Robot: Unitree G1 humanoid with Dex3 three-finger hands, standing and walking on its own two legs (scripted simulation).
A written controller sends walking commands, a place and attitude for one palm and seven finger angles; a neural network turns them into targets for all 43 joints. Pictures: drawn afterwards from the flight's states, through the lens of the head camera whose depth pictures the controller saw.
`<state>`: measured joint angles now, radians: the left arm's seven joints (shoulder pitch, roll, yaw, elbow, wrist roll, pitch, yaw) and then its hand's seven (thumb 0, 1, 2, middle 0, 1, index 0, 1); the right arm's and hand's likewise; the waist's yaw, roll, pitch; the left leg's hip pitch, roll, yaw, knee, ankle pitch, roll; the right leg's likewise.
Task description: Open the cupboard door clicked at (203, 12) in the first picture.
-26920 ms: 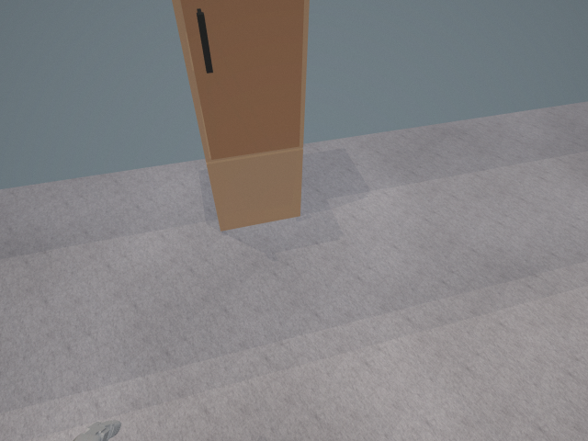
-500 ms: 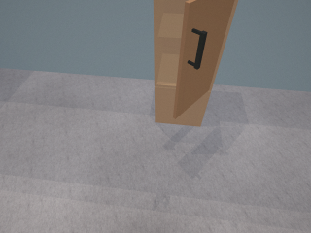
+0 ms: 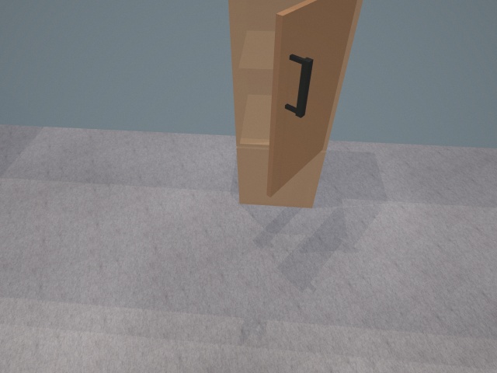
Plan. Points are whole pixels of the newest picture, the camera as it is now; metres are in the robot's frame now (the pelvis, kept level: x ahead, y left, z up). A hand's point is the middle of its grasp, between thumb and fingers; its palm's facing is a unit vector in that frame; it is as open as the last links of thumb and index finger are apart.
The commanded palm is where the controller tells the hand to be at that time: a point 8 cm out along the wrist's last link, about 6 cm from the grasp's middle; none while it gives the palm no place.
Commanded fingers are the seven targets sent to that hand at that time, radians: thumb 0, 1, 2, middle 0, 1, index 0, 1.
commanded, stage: let the arm hang, fingers relaxed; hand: left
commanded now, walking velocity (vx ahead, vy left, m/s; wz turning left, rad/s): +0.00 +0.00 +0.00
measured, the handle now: (297, 86) +0.75 -0.10 +0.07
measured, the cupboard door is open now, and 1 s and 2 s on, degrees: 53 53 53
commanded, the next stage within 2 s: look to check the result in 0.06 s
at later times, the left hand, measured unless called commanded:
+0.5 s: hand out of the picture +0.03 +0.19 -0.17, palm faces +0.02 -0.97 -0.26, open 7.4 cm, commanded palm none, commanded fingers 0.00 0.90 0.90 -0.20 -0.30 -0.20 -0.30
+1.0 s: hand out of the picture +0.08 +0.20 -0.17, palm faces -0.04 -0.97 -0.25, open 7.4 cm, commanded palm none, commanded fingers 0.00 0.90 0.90 -0.20 -0.30 -0.20 -0.30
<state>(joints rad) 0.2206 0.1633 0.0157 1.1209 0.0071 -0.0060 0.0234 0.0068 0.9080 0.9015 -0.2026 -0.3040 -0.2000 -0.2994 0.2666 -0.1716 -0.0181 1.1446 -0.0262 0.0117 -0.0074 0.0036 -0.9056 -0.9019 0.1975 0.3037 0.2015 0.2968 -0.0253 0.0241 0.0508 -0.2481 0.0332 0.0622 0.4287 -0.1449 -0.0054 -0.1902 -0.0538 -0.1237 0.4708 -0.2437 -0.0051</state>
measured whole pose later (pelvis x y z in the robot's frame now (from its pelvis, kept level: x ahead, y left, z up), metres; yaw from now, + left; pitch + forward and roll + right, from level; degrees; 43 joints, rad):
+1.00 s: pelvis +0.03 -0.01 +0.00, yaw -5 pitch -2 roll -1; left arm 0.20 0.21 0.05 1.09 0.01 0.04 0.01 0.01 0.91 0.90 -0.20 -0.30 -0.20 -0.30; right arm 0.17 -0.22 -0.04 1.08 -0.02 0.03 -0.02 0.00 -0.91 -0.90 0.20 0.30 0.20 0.30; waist -0.01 0.02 0.08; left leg -0.25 0.10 0.12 0.53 -0.25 -0.03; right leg -0.19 0.01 -0.06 0.49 -0.28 -0.02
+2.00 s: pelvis +0.00 -0.02 -0.01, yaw -39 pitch +1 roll +0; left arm 0.15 0.25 0.07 0.89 0.02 0.03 -0.01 0.01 0.91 0.90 -0.20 -0.30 -0.20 -0.30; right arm 0.18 -0.27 -0.06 0.91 -0.01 0.06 -0.02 0.01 -0.90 -0.90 0.20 0.30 0.21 0.30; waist 0.00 0.03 0.13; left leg -0.42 0.11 0.05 1.01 -0.52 -0.06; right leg -0.33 0.01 0.01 0.62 -0.30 -0.02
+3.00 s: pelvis +0.15 -0.30 -0.02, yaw -68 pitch +0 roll +0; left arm 0.33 0.22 0.06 1.07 0.01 -0.03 -0.01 0.01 0.92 0.90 -0.20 -0.30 -0.20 -0.30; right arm 0.11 -0.19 -0.03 0.92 -0.05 -0.07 0.02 0.00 -0.90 -0.90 0.20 0.30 0.20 0.30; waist 0.03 -0.02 0.06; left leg -0.37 0.07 0.12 0.61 -0.20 0.02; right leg -0.23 0.04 0.00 0.86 -0.47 -0.04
